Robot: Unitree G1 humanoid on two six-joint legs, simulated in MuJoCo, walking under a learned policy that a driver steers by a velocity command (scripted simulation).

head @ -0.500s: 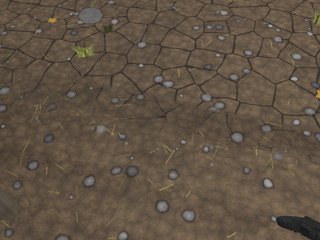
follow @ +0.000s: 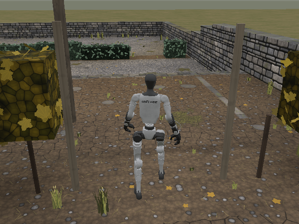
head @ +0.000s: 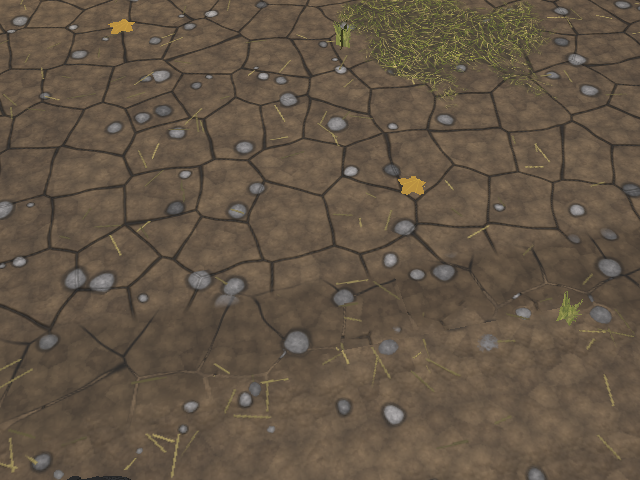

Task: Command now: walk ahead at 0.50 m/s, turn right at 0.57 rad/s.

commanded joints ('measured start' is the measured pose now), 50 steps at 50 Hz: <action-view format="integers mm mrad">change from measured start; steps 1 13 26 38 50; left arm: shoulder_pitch -81 120 239 85 -95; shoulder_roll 60 98 135 133 81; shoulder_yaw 10 26 34 14 0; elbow -106 -59 79 -40 -110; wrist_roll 2 32 25 23 16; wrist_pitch -7 -45 -50 -114 -87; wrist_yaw -16 20 45 38 32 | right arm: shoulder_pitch -43 -48 -319 -42 29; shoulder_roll -189 -108 -42 -118 -163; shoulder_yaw -42 3 34 -9 -26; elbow -56 -99 -194 -209 -204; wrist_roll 16 4 12 1 19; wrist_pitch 3 -13 -6 11 40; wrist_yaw -6 10 57 31 -9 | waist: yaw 37 70 176 44 13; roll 97 -12 15 27 132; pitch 32 -106 54 -106 -53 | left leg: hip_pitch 7 -662 -785 -52 -293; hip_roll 297 173 82 217 101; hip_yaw -61 -253 -219 -635 -516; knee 6 906 361 53 91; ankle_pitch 539 22 405 210 204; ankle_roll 141 15 53 328 231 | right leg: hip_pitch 36 517 738 -53 203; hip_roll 30 -112 -131 15 100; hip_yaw -47 261 -62 85 53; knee -53 -474 -528 497 -157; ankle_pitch -85 75 173 -350 75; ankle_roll -41 -251 -143 16 100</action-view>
